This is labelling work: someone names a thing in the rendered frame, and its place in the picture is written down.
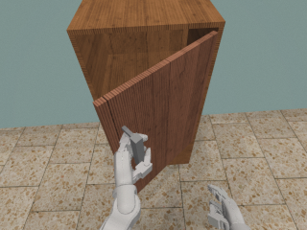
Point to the right robot hand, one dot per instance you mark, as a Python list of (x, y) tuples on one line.
[(225, 215)]

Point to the left robot hand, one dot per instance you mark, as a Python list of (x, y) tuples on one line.
[(123, 173)]

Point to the cupboard door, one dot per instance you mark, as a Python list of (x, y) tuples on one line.
[(163, 102)]

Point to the handle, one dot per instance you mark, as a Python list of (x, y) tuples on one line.
[(137, 145)]

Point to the left robot forearm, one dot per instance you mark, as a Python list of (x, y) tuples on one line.
[(125, 210)]

